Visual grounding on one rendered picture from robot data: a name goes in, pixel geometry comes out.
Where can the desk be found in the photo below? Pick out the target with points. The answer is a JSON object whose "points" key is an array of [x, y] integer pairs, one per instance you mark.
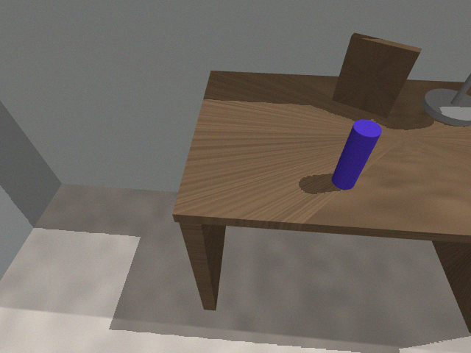
{"points": [[263, 154]]}

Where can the desk lamp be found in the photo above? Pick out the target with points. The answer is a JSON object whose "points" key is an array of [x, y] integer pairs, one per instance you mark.
{"points": [[449, 106]]}

